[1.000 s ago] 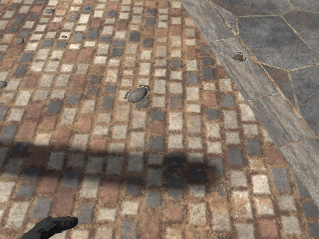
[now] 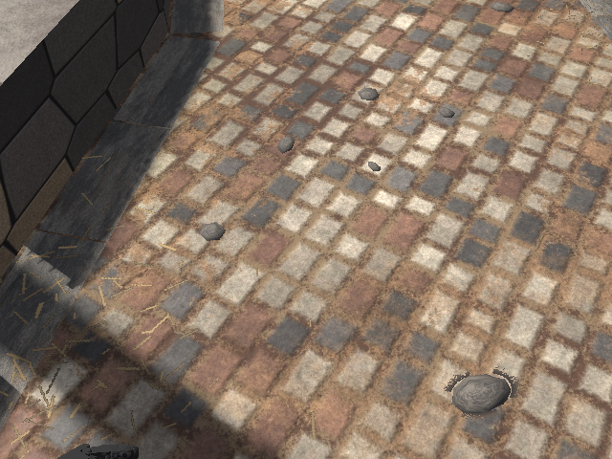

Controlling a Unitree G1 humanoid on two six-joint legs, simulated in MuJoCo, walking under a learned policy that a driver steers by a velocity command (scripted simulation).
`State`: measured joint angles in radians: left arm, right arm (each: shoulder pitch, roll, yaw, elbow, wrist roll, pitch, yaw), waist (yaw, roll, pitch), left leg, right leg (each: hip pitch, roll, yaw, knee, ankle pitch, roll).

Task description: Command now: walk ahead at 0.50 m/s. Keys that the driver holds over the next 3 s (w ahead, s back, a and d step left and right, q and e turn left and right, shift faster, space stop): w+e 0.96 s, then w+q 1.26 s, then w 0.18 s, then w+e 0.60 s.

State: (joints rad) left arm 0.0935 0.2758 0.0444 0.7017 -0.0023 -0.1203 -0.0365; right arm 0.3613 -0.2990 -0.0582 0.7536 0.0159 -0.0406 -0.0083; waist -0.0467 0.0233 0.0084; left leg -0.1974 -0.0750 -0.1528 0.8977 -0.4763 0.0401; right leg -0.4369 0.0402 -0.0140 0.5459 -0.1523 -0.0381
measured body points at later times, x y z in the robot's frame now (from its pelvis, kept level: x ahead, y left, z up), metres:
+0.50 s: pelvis +0.27 +0.02 +0.01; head +0.29 +0.02 +0.46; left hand +0.37 +0.29 -0.12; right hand +0.41 -0.27 -0.06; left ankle +0.34 +0.12 -0.72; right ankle +0.13 -0.09 -0.65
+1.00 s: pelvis +0.49 -0.12 +0.00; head +0.52 -0.15 +0.45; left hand +0.78 +0.01 -0.08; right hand +0.41 -0.41 -0.12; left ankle +0.45 +0.08 -0.63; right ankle +0.52 -0.22 -0.72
